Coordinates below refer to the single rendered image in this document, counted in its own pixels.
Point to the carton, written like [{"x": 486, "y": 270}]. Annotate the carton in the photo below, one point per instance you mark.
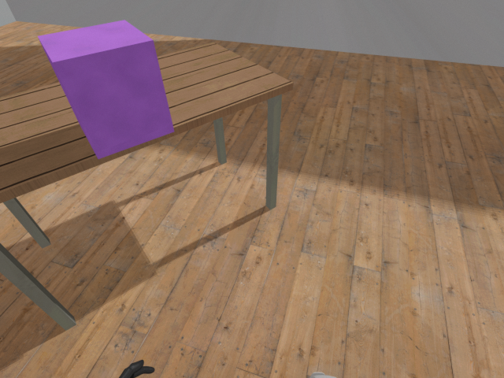
[{"x": 112, "y": 80}]

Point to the robot left hand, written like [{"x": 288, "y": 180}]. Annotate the robot left hand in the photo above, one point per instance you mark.
[{"x": 136, "y": 369}]

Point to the table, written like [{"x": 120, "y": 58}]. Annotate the table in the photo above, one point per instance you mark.
[{"x": 41, "y": 141}]

